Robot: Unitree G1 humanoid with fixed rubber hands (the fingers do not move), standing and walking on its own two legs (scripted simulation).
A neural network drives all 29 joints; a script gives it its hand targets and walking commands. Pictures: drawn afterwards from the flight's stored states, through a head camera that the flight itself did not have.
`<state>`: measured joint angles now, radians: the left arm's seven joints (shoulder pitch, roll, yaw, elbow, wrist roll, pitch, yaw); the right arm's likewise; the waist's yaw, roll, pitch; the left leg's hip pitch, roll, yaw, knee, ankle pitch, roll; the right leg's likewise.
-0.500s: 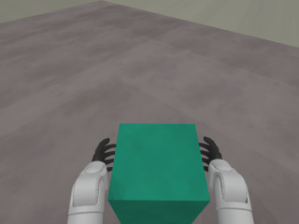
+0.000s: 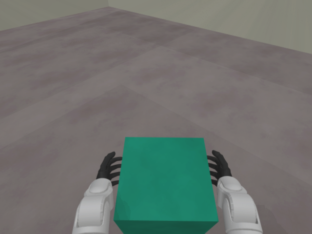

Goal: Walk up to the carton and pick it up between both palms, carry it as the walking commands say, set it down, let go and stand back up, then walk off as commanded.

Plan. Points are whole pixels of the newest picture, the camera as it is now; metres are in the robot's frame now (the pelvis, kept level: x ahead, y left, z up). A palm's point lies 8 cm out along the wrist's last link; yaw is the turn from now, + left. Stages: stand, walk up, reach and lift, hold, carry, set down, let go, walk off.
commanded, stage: carry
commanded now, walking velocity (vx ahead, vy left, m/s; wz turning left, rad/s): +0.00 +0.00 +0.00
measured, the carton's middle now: (163, 191) +0.28 +0.00 -0.04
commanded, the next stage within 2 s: none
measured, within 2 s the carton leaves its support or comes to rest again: neither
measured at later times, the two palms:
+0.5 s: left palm (104, 183) +0.26 +0.15 +0.04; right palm (222, 181) +0.27 -0.15 +0.04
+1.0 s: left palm (103, 182) +0.27 +0.15 +0.03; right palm (220, 180) +0.27 -0.15 +0.03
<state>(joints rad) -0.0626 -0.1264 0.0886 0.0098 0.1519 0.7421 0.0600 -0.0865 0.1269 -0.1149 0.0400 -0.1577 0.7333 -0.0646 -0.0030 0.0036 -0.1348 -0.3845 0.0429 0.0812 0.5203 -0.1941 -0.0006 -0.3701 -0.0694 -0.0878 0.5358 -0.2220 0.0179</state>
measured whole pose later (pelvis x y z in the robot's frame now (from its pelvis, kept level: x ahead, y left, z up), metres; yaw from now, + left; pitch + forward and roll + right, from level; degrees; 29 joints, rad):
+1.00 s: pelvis +0.00 +0.00 +0.00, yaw +0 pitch +3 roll +0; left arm -0.07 -0.13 0.09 0.05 0.15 0.69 0.06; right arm -0.09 0.13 -0.12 0.07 -0.16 0.68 -0.07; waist 0.00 0.00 -0.11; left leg -0.37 0.04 0.08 0.52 -0.20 0.01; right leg -0.36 -0.08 -0.08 0.53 -0.22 0.03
